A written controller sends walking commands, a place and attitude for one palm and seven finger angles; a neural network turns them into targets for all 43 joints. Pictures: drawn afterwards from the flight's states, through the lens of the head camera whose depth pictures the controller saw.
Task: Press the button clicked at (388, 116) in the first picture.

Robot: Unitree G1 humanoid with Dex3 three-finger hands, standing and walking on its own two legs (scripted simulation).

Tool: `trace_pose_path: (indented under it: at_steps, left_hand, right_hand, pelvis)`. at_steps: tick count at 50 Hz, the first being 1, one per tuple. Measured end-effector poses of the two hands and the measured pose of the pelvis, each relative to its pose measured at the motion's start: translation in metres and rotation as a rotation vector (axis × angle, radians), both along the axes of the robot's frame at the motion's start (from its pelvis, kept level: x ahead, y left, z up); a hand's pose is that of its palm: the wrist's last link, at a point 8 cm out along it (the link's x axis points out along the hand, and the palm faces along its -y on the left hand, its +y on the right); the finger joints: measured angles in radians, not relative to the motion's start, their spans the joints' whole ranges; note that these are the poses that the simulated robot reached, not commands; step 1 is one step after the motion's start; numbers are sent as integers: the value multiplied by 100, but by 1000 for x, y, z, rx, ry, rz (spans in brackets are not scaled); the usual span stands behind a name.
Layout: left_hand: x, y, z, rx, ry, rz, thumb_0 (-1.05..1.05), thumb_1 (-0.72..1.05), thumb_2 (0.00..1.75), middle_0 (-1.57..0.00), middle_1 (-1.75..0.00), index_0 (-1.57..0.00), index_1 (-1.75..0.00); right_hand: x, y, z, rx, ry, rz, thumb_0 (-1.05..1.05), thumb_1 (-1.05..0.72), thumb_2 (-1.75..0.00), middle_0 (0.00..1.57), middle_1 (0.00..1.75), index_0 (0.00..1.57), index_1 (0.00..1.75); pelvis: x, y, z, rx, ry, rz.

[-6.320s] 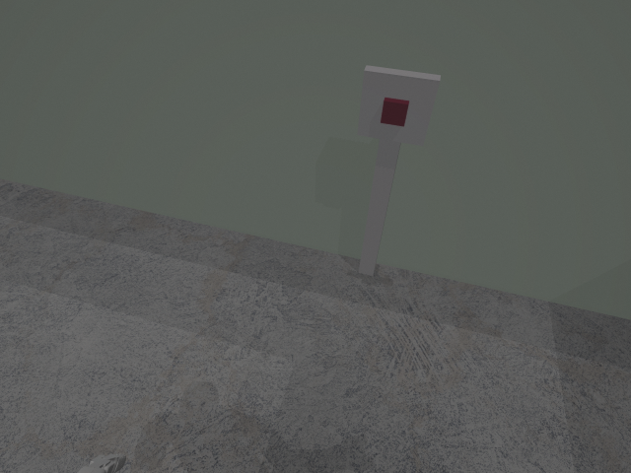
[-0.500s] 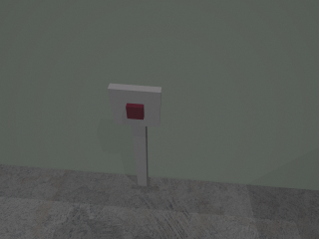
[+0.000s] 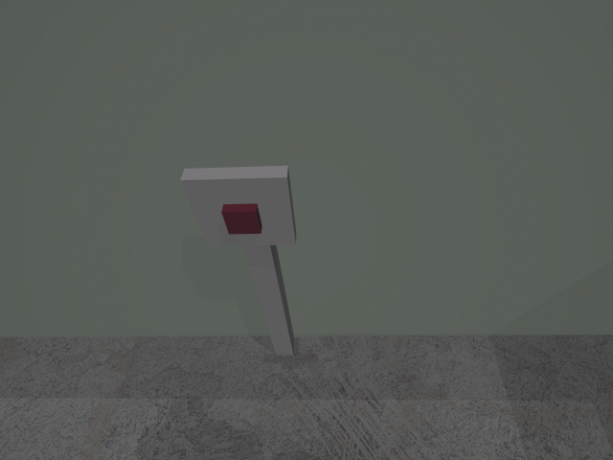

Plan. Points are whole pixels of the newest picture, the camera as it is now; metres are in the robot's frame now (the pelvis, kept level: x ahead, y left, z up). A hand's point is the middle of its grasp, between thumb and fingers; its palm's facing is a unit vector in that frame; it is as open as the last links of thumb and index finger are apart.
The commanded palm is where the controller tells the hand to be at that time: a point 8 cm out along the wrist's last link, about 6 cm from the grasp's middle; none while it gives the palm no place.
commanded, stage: look again from close up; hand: left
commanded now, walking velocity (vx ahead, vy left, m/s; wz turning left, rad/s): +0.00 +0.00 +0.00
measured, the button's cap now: (242, 217) +0.52 +0.15 -0.02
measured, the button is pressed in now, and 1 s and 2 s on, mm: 0 0 0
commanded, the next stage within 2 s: raise the hand and make a fist in 0.22 s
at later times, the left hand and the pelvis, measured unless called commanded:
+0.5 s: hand (178, 426) +0.17 +0.18 -0.03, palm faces +0.24 -0.97 -0.10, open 7.0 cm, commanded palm +0.10 +0.23 -0.06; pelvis -0.02 +0.00 -0.01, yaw +1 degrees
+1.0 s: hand out of the picture +0.14 +0.18 -0.05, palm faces -0.02 -1.00 -0.04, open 3.7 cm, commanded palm +0.11 +0.25 -0.05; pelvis -0.08 +0.01 -0.10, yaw +2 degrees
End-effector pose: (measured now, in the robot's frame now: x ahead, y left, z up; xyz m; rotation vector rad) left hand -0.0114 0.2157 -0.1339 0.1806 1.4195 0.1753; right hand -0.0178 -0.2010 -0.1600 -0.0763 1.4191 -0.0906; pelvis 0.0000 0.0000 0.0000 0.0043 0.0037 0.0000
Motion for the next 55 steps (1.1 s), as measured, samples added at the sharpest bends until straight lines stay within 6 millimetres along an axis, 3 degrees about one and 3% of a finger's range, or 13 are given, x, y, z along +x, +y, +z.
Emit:
trace_pose_path:
  at_steps: [9, 17, 19, 24, 27, 31, 34, 37, 41, 47, 51, 55]
  left_hand:
    - [24, 5, 3, 18, -62, -8, 2, 93, 90, -20, -30, -20, -30]
    - [30, 4, 1, 12, -82, -10, 1, 93, 90, -20, -30, -20, -30]
    - [56, 7, 19, 12, -265, 57, 2, 93, 90, -21, -30, -20, -30]
    - [141, 12, 103, 27, -903, 59, 2, 92, 90, -25, -35, -25, -35]
    - [165, 10, 127, -38, -1204, -11, 2, 92, 90, -30, -41, -30, -41]
    - [157, 2, 120, -152, -1442, -166, 1, 92, 90, -39, -51, -39, -51]
    - [136, 3, 92, -207, -1425, -189, 1, 91, 90, -47, -59, -46, -59]
    - [114, 9, 67, -204, -1353, -133, 1, 91, 90, -55, -68, -55, -67]
    - [100, 17, 67, -138, -1338, -117, 2, 90, 90, -66, -80, -65, -79]
    - [117, 19, 86, -138, -1402, -202, 2, 90, 90, -82, -97, -82, -97]
    - [129, 22, 84, -171, -1339, -217, 2, 90, 90, -93, -109, -93, -109]
    - [133, 33, 84, -159, -1296, -193, 2, 90, 90, -104, -121, -103, -121]
  right_hand:
    - [11, -14, 4, -25, -14, 9, 1, -92, -90, 19, 30, 20, 30]
    - [19, -25, 11, -54, -23, 17, 1, -92, -90, 19, 30, 20, 30]
    - [30, -33, 18, -93, -117, 15, 1, -92, -90, 20, 30, 20, 30]
    - [87, -53, 38, -173, -483, 23, 1, -92, -90, 20, 30, 20, 30]
    - [125, -62, 52, -198, -674, 54, 1, -91, -90, 20, 30, 20, 30]
    - [169, -65, 63, -215, -884, 133, 1, -91, -90, 19, 30, 20, 30]
    - [191, -57, 63, -216, -983, 183, 1, -91, -90, 19, 30, 20, 30]
    - [201, -41, 56, -199, -1027, 217, 1, -91, -90, 19, 30, 20, 30]
    - [193, -12, 36, -147, -991, 252, 1, -91, -90, 19, 30, 20, 30]
    - [148, 21, -6, -56, -820, 241, 1, -90, -90, 20, 30, 20, 30]
    - [113, 25, -20, -41, -711, 180, 1, -90, -90, 20, 30, 21, 30]
    - [90, 14, -20, -78, -652, 131, 1, -90, -90, 20, 30, 21, 30]
  pelvis:
    - [3, -6, 2, 6, -6, 0]
    - [3, -9, 4, 0, -1, 0]
    - [0, -8, 3, 0, 6, -11]
    - [-13, -2, -5, 7, 64, 26]
    - [-27, -2, -20, 15, 132, 16]
    - [-48, -3, -52, 22, 205, 4]
    - [-60, -1, -76, 20, 234, 6]
    - [-68, 1, -93, 8, 248, 15]
    - [-74, 4, -103, -21, 251, 29]
    - [-82, 9, -105, -50, 263, 41]
    - [-83, 14, -101, -49, 270, 34]
    - [-81, 18, -95, -43, 273, 24]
